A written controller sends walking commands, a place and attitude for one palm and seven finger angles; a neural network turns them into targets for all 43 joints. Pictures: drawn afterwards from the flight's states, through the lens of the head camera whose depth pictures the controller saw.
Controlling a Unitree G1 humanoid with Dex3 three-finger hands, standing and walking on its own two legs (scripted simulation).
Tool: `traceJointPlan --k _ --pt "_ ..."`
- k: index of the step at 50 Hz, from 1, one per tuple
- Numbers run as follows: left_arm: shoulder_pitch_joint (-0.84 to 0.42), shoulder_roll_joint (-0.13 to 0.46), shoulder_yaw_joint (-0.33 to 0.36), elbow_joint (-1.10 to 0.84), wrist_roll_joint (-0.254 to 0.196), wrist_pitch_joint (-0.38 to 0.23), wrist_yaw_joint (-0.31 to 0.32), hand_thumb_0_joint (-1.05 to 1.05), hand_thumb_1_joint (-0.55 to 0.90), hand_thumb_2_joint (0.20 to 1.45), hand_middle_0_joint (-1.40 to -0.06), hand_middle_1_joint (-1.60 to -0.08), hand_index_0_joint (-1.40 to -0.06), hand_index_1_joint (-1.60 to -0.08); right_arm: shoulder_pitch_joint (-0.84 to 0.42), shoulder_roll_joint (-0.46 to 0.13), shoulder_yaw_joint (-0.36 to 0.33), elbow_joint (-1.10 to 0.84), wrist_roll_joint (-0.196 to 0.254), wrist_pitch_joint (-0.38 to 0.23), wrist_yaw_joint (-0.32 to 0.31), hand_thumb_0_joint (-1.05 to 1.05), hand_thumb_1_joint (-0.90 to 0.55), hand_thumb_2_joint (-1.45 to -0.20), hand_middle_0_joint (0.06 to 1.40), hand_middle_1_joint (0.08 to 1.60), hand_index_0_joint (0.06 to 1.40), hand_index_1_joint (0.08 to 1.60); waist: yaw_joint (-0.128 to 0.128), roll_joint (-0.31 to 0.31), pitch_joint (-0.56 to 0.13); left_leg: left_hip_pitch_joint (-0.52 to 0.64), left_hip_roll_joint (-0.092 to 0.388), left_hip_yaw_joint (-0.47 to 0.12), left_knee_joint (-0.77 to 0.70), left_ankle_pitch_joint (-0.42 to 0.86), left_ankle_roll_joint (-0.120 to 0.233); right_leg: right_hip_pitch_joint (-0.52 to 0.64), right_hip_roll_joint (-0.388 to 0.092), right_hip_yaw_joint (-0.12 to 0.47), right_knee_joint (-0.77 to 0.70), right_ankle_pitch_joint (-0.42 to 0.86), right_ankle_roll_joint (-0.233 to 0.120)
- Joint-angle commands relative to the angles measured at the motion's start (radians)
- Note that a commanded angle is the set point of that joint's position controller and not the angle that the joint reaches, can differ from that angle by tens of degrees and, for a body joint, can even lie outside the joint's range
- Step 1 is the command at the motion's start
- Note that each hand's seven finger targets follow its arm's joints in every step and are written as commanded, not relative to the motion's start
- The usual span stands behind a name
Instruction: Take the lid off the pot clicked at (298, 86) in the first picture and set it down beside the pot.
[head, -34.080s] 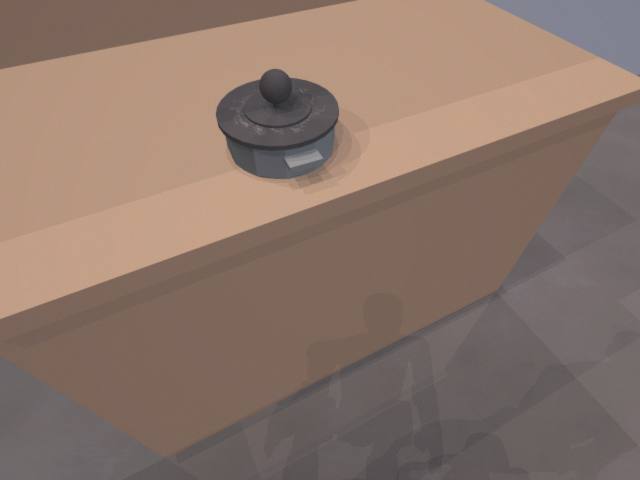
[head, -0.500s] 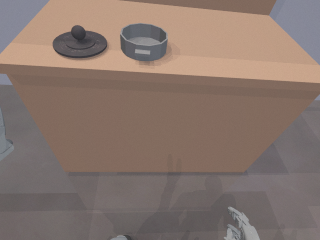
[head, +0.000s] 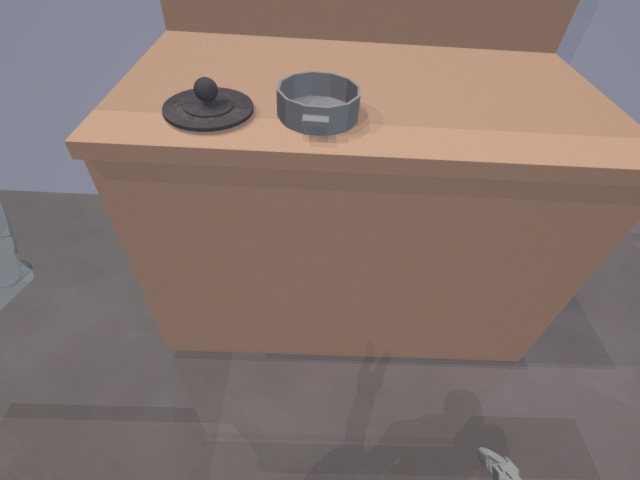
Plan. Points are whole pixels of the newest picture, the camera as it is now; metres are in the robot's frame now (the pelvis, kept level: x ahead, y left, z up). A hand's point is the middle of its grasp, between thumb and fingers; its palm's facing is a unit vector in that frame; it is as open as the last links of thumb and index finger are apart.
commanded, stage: let the arm hang, fingers relaxed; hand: left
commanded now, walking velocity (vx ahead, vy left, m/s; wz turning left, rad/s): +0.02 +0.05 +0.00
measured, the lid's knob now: (205, 89) +0.80 +0.31 +0.12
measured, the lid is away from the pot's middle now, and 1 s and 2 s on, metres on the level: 0.24 0.24 0.24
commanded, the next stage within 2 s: look to check the result in 1.18 s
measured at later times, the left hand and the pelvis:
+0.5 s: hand out of the picture +0.06 +0.20 -0.18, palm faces +0.14 -0.97 -0.20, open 6.7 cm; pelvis +0.05 +0.01 -0.01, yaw +6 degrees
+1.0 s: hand out of the picture +0.14 +0.20 -0.17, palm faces +0.10 -0.98 -0.20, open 7.3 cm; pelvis +0.09 +0.02 +0.00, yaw +4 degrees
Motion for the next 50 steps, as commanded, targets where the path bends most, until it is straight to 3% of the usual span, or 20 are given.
traceJointPlan --k 1,3,4,5,7,9,11,12,13,14,15,17,18,20,21,23,26,30,37,50 --pt "-0.259 0.105 0.071 0.159 -0.017 -0.013 0.044 0.0 0.9 0.9 -0.2 -0.3 -0.2 -0.3 -0.144 -0.116 -0.033 -0.164 0.022 -0.056 -0.032 0.0 -0.9 -0.9 0.2 0.3 0.2 0.3 -0.065 -0.032 0.079 0.195 0.027 0.016 -0.332 0.043 0.02 -0.156 -0.261 0.249 -0.252 -0.246 -0.076" --pt "-0.277 0.111 0.058 0.134 -0.018 -0.018 0.04 0.0 0.9 0.9 -0.2 -0.3 -0.2 -0.3 -0.15 -0.147 -0.039 -0.187 0.03 -0.068 -0.037 0.0 -0.9 -0.9 0.2 0.3 0.2 0.3 -0.048 0.054 0.079 0.243 0.087 -0.082 -0.46 0.005 0.058 -0.137 -0.157 0.148 -0.146 -0.156 -0.007" --pt "-0.029 -0.24 -0.4 0.935 0.07 0.135 -0.092 0.0 0.9 0.9 -0.2 -0.3 -0.2 -0.3 -0.018 -0.299 -0.097 0.029 0.02 -0.121 0.037 0.0 -0.9 -0.9 0.2 0.3 0.2 0.3 -0.134 0.173 0.1 0.178 0.22 -0.253 -0.342 0.32 0.084 -0.334 -0.151 -0.051 0.257 0.03 0.057" --pt "-0.043 -0.257 -0.382 0.944 0.09 0.216 -0.117 0.0 0.9 0.9 -0.2 -0.3 -0.2 -0.3 0.024 -0.283 -0.109 0.031 -0.003 -0.072 0.047 0.0 -0.9 -0.9 0.2 0.3 0.2 0.3 -0.116 0.2 0.034 0.2 0.283 -0.447 -0.47 0.499 0.159 -0.393 -0.024 -0.007 0.457 -0.177 0.079" --pt "-0.159 -0.259 -0.41 0.946 0.103 0.239 -0.132 0.0 0.9 0.9 -0.2 -0.3 -0.2 -0.3 0.035 -0.266 -0.099 0.018 -0.039 -0.039 0.029 0.0 -0.9 -0.9 0.2 0.3 0.2 0.3 -0.113 0.031 -0.031 0.118 0.349 -0.644 -0.53 0.358 0.264 -0.421 -0.04 0.155 0.647 -0.331 0.086" --pt "-0.216 -0.218 -0.409 1.075 0.089 0.234 -0.138 0.0 0.9 0.9 -0.2 -0.3 -0.2 -0.3 -0.012 -0.256 -0.088 -0.003 -0.062 -0.013 0.025 0.0 -0.9 -0.9 0.2 0.3 0.2 0.3 -0.07 -0.071 -0.01 0.092 0.314 -0.484 -0.487 0.36 0.222 -0.348 -0.072 0.169 0.517 -0.337 0.081" --pt "-0.192 -0.211 -0.433 1.255 0.093 0.244 -0.14 0.0 0.9 0.9 -0.2 -0.3 -0.2 -0.3 -0.08 -0.23 -0.065 0.005 -0.066 0.021 0.021 0.0 -0.9 -0.9 0.2 0.3 0.2 0.3 0.005 -0.075 -0.011 -0.021 0.17 -0.214 -0.383 0.342 0.083 -0.06 -0.034 0.067 0.178 -0.155 0.078" --pt "-0.167 -0.17 -0.436 1.329 0.094 0.242 -0.134 0.0 0.9 0.9 -0.2 -0.3 -0.2 -0.3 -0.072 -0.18 -0.054 0.016 -0.053 0.03 0.022 0.0 -0.9 -0.9 0.2 0.3 0.2 0.3 0.021 -0.154 -0.009 -0.092 0.043 -0.099 -0.266 0.216 0.027 0.071 -0.064 0.163 -0.01 -0.058 0.058" --pt "-0.153 -0.084 -0.432 1.386 0.093 0.238 -0.123 0.0 0.9 0.9 -0.2 -0.3 -0.2 -0.3 -0.055 -0.124 -0.051 0.017 -0.034 0.038 0.023 0.0 -0.9 -0.9 0.2 0.3 0.2 0.3 0.005 -0.284 0.023 -0.169 -0.059 0.003 -0.11 -0.003 -0.02 0.085 -0.259 0.479 -0.189 -0.057 -0.008" --pt "-0.199 -0.051 -0.449 1.43 0.087 0.241 -0.123 0.0 0.9 0.9 -0.2 -0.3 -0.2 -0.3 -0.034 -0.141 -0.058 0.04 -0.029 0.05 0.03 0.0 -0.9 -0.9 0.2 0.3 0.2 0.3 -0.021 -0.075 0.046 -0.093 -0.036 -0.003 -0.024 -0.115 -0.026 -0.018 -0.349 0.563 -0.263 -0.144 -0.091" --pt "-0.26 -0.037 -0.466 1.48 0.086 0.244 -0.124 0.0 0.9 0.9 -0.2 -0.3 -0.2 -0.3 0.024 -0.13 -0.057 0.08 -0.025 0.058 0.041 0.0 -0.9 -0.9 0.2 0.3 0.2 0.3 -0.082 0.063 0.053 0.037 -0.029 0.017 -0.014 -0.093 -0.022 -0.177 -0.307 0.49 -0.279 -0.381 -0.094" --pt "-0.332 -0.119 -0.474 1.564 0.073 0.236 -0.105 0.0 0.9 0.9 -0.2 -0.3 -0.2 -0.3 0.059 -0.122 -0.05 0.133 -0.027 0.074 0.031 0.0 -0.9 -0.9 0.2 0.3 0.2 0.3 -0.099 -0.201 0.108 0.093 0.009 -0.023 -0.118 0.025 -0.004 -0.219 -0.2 0.41 -0.245 -0.219 -0.068" --pt "-0.322 -0.149 -0.479 1.617 0.072 0.231 -0.102 0.0 0.9 0.9 -0.2 -0.3 -0.2 -0.3 0.085 -0.114 -0.046 0.165 -0.022 0.065 0.027 0.0 -0.9 -0.9 0.2 0.3 0.2 0.3 -0.108 -0.134 0.085 0.169 0.018 -0.029 -0.247 0.117 0.0 -0.195 -0.178 0.347 -0.187 -0.064 -0.048" --pt "-0.222 -0.231 -0.45 1.666 0.073 0.229 -0.105 0.0 0.9 0.9 -0.2 -0.3 -0.2 -0.3 0.099 -0.097 -0.05 0.2 -0.034 0.047 0.017 0.0 -0.9 -0.9 0.2 0.3 0.2 0.3 -0.072 0.27 0.001 0.226 0.093 -0.15 -0.404 0.298 0.027 -0.096 -0.071 0.173 -0.006 0.103 0.005" --pt "-0.191 -0.228 -0.458 1.697 0.064 0.232 -0.11 0.0 0.9 0.9 -0.2 -0.3 -0.2 -0.3 0.086 -0.121 -0.05 0.208 -0.032 0.046 0.011 0.0 -0.9 -0.9 0.2 0.3 0.2 0.3 -0.052 0.401 -0.001 0.228 0.145 -0.215 -0.457 0.393 0.061 -0.072 -0.045 0.109 0.055 0.104 0.03" --pt "-0.17 -0.24 -0.477 1.756 0.059 0.227 -0.115 0.0 0.9 0.9 -0.2 -0.3 -0.2 -0.3 0.099 -0.11 -0.049 0.228 -0.024 0.05 -0.004 0.0 -0.9 -0.9 0.2 0.3 0.2 0.3 -0.036 0.296 -0.037 0.235 0.161 -0.189 -0.461 0.54 0.084 0.016 -0.023 0.063 0.035 0.102 0.05" --pt "-0.158 -0.23 -0.488 1.816 0.06 0.222 -0.109 0.0 0.9 0.9 -0.2 -0.3 -0.2 -0.3 0.135 -0.08 -0.048 0.263 -0.012 0.052 -0.008 0.0 -0.9 -0.9 0.2 0.3 0.2 0.3 -0.046 0.096 -0.055 0.267 0.098 -0.092 -0.391 0.554 0.032 0.088 -0.076 0.108 -0.048 0.332 0.032" --pt "-0.146 -0.225 -0.492 1.862 0.061 0.224 -0.097 0.0 0.9 0.9 -0.2 -0.3 -0.2 -0.3 0.157 -0.057 -0.047 0.303 -0.011 0.061 -0.006 0.0 -0.9 -0.9 0.2 0.3 0.2 0.3 -0.05 0.032 -0.025 0.274 0.08 -0.056 -0.39 0.458 0.017 0.104 -0.099 0.125 -0.076 0.382 0.025" --pt "-0.154 -0.238 -0.491 1.892 0.065 0.228 -0.089 0.0 0.9 0.9 -0.2 -0.3 -0.2 -0.3 0.139 -0.042 -0.046 0.337 -0.011 0.063 -0.005 0.0 -0.9 -0.9 0.2 0.3 0.2 0.3 -0.048 0.03 0.063 0.279 0.086 -0.055 -0.423 0.461 0.023 0.064 -0.094 0.121 -0.08 0.356 0.031" --pt "-0.191 -0.25 -0.475 1.879 0.067 0.227 -0.09 0.0 0.9 0.9 -0.2 -0.3 -0.2 -0.3 0.101 -0.045 -0.05 0.348 -0.018 0.056 -0.011 0.0 -0.9 -0.9 0.2 0.3 0.2 0.3 -0.046 0.076 0.059 0.308 0.086 -0.05 -0.436 0.515 0.019 0.078 -0.093 0.126 -0.081 0.378 0.033"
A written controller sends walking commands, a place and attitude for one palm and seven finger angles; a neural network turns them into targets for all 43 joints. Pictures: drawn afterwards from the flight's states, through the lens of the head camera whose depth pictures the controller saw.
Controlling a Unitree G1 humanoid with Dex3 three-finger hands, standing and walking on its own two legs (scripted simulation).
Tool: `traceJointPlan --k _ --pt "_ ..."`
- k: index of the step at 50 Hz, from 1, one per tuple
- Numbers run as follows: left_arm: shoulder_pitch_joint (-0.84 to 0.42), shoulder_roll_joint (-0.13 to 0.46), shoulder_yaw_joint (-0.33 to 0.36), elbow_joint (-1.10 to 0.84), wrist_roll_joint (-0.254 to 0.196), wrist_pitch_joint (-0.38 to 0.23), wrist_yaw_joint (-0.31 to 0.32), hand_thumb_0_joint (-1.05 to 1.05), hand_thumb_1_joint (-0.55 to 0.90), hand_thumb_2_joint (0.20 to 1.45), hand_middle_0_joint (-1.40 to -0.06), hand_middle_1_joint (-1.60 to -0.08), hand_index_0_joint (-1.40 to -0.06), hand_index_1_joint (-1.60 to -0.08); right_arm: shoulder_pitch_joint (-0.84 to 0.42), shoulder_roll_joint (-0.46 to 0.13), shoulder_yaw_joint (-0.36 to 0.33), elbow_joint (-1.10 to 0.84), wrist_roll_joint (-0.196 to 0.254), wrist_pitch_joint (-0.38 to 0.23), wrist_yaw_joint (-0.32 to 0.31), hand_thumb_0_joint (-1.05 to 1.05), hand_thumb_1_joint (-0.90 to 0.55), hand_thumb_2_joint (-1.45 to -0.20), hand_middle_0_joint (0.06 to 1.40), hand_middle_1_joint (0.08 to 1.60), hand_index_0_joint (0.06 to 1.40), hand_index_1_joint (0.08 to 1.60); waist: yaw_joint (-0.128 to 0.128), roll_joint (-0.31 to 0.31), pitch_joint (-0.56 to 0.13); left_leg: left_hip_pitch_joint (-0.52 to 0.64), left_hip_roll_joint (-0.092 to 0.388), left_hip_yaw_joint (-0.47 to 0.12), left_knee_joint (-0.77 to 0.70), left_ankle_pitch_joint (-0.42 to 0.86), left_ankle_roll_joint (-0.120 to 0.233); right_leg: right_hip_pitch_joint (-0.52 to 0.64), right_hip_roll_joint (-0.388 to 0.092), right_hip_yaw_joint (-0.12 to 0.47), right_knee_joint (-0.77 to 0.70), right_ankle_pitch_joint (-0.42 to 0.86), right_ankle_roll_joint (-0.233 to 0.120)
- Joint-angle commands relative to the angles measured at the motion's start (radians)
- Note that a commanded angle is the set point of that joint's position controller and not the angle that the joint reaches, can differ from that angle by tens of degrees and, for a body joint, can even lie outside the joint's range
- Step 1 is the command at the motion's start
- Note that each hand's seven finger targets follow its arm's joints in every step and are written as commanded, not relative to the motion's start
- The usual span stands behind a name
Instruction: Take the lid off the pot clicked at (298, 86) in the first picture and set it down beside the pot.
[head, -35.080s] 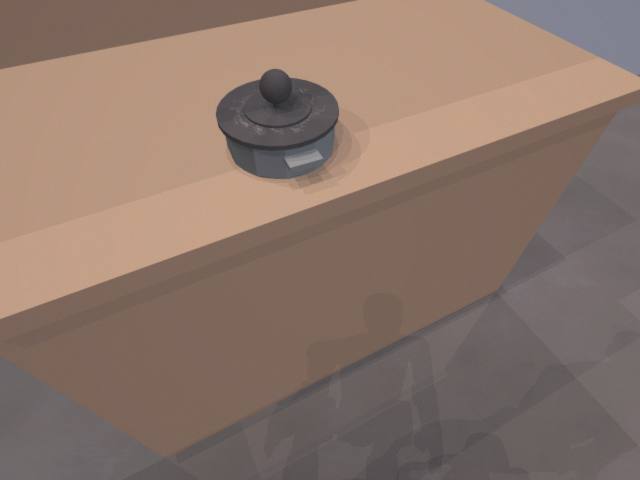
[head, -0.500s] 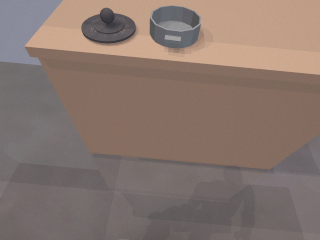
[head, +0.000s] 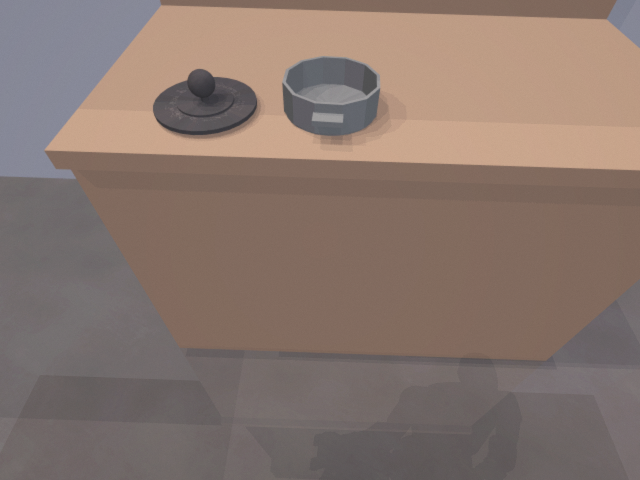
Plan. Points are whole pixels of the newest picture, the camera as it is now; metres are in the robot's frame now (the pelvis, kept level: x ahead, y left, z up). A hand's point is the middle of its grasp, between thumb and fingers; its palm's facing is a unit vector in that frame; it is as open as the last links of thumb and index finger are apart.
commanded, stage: let the arm hang, fingers relaxed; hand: left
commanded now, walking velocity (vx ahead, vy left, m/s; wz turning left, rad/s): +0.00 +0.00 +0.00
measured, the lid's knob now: (201, 83) +0.73 +0.24 +0.12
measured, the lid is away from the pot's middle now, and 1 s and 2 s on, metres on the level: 0.24 0.24 0.24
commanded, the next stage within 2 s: look to check the result in 0.18 s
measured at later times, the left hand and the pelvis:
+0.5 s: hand out of the picture +0.01 +0.17 -0.18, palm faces +0.03 -0.98 -0.20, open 7.4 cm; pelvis -0.01 +0.00 +0.00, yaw +0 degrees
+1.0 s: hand out of the picture +0.00 +0.17 -0.18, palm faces +0.04 -0.98 -0.19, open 7.3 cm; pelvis -0.02 +0.00 +0.00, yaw +0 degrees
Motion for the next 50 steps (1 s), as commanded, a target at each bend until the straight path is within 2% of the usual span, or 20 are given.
traceJointPlan --k 1,10,12,15,17,23,28,29,32,36,38,40,43,50 --pt "0.061 0.114 0.022 -0.029 0.005 -0.01 0.009 0.0 0.9 0.9 -0.2 -0.3 -0.2 -0.3 0.094 -0.092 -0.015 -0.027 0.0 -0.005 -0.007 0.0 -0.9 -0.9 0.2 0.3 0.2 0.3 0.009 0.041 -0.008 0.026 0.09 -0.036 -0.057 0.424 0.041 -0.027 -0.076 0.0 -0.035 0.396 -0.044" --pt "0.069 0.113 0.02 -0.026 0.004 -0.013 0.007 0.0 0.9 0.9 -0.2 -0.3 -0.2 -0.3 0.097 -0.094 -0.014 -0.022 0.0 -0.004 -0.006 0.0 -0.9 -0.9 0.2 0.3 0.2 0.3 0.007 -0.003 -0.018 0.019 0.084 -0.031 -0.059 0.37 0.037 -0.004 -0.083 0.014 -0.064 0.41 -0.045" --pt "0.073 0.11 0.019 -0.024 0.003 -0.012 0.008 0.0 0.9 0.9 -0.2 -0.3 -0.2 -0.3 0.097 -0.093 -0.013 -0.02 0.001 -0.002 -0.006 0.0 -0.9 -0.9 0.2 0.3 0.2 0.3 0.007 0.004 -0.007 0.019 0.085 -0.031 -0.063 0.357 0.037 -0.016 -0.081 0.014 -0.067 0.394 -0.045" --pt "0.085 0.107 0.019 -0.016 0.003 -0.015 0.008 0.0 0.9 0.9 -0.2 -0.3 -0.2 -0.3 0.109 -0.089 -0.013 -0.011 0.002 -0.005 -0.008 0.0 -0.9 -0.9 0.2 0.3 0.2 0.3 0.006 0.017 -0.03 0.034 0.087 -0.029 -0.062 0.386 0.039 -0.003 -0.082 0.011 -0.066 0.412 -0.045" --pt "0.085 0.103 0.016 -0.012 0.003 -0.012 0.009 0.0 0.9 0.9 -0.2 -0.3 -0.2 -0.3 0.108 -0.086 -0.011 -0.008 0.002 -0.002 -0.008 0.0 -0.9 -0.9 0.2 0.3 0.2 0.3 0.005 0.017 -0.002 0.025 0.091 -0.035 -0.073 0.356 0.041 -0.024 -0.077 0.011 -0.071 0.37 -0.044" --pt "0.102 0.095 0.013 0.003 0.004 -0.012 0.009 0.0 0.9 0.9 -0.2 -0.3 -0.2 -0.3 0.117 -0.082 -0.009 0.001 0.002 -0.002 -0.007 0.0 -0.9 -0.9 0.2 0.3 0.2 0.3 0.005 0.005 0.002 0.019 0.091 -0.04 -0.084 0.31 0.043 -0.031 -0.073 0.012 -0.082 0.325 -0.041" --pt "0.119 0.087 0.01 0.014 0.003 -0.014 0.009 0.0 0.9 0.9 -0.2 -0.3 -0.2 -0.3 0.118 -0.079 -0.008 0.004 0.003 -0.002 -0.007 0.0 -0.9 -0.9 0.2 0.3 0.2 0.3 0.006 0.004 -0.004 0.024 0.09 -0.038 -0.08 0.307 0.043 -0.037 -0.075 0.016 -0.084 0.325 -0.041" --pt "0.119 0.086 0.012 0.014 0.003 -0.014 0.009 0.0 0.9 0.9 -0.2 -0.3 -0.2 -0.3 0.117 -0.078 -0.008 0.007 0.003 -0.003 -0.007 0.0 -0.9 -0.9 0.2 0.3 0.2 0.3 0.007 0.019 -0.002 0.022 0.089 -0.039 -0.081 0.307 0.042 -0.037 -0.075 0.015 -0.083 0.326 -0.041" --pt "0.123 0.082 0.011 0.018 0.004 -0.013 0.01 0.0 0.9 0.9 -0.2 -0.3 -0.2 -0.3 0.118 -0.076 -0.008 0.005 0.003 -0.002 -0.007 0.0 -0.9 -0.9 0.2 0.3 0.2 0.3 0.008 0.016 0.017 0.012 0.092 -0.041 -0.086 0.292 0.043 -0.05 -0.073 0.016 -0.086 0.305 -0.04" --pt "0.128 0.085 0.011 0.021 0.005 -0.015 0.01 0.0 0.9 0.9 -0.2 -0.3 -0.2 -0.3 0.116 -0.074 -0.01 0.005 0.004 -0.002 -0.006 0.0 -0.9 -0.9 0.2 0.3 0.2 0.3 0.007 0.004 0.008 0.014 0.088 -0.042 -0.081 0.294 0.041 -0.05 -0.074 0.019 -0.082 0.315 -0.041" --pt "0.126 0.084 0.013 0.02 0.004 -0.015 0.009 0.0 0.9 0.9 -0.2 -0.3 -0.2 -0.3 0.119 -0.071 -0.009 0.008 0.003 -0.004 -0.007 0.0 -0.9 -0.9 0.2 0.3 0.2 0.3 0.008 0.021 0.007 0.01 0.09 -0.04 -0.084 0.301 0.042 -0.043 -0.075 0.015 -0.082 0.319 -0.04" --pt "0.129 0.083 0.012 0.021 0.004 -0.016 0.01 0.0 0.9 0.9 -0.2 -0.3 -0.2 -0.3 0.117 -0.072 -0.009 0.006 0.003 -0.004 -0.007 0.0 -0.9 -0.9 0.2 0.3 0.2 0.3 0.009 -0.001 0.008 0.005 0.087 -0.041 -0.081 0.297 0.041 -0.04 -0.078 0.019 -0.084 0.328 -0.04" --pt "0.125 0.083 0.013 0.019 0.005 -0.014 0.01 0.0 0.9 0.9 -0.2 -0.3 -0.2 -0.3 0.118 -0.072 -0.008 0.009 0.002 -0.003 -0.007 0.0 -0.9 -0.9 0.2 0.3 0.2 0.3 0.009 0.021 0.017 0.0 0.091 -0.044 -0.089 0.288 0.042 -0.049 -0.075 0.015 -0.084 0.305 -0.039" --pt "0.125 0.085 0.012 0.019 0.005 -0.014 0.008 0.0 0.9 0.9 -0.2 -0.3 -0.2 -0.3 0.113 -0.073 -0.008 0.008 0.002 -0.003 -0.005 0.0 -0.9 -0.9 0.2 0.3 0.2 0.3 0.01 0.003 0.027 -0.012 0.086 -0.046 -0.093 0.258 0.04 -0.052 -0.076 0.021 -0.092 0.283 -0.039"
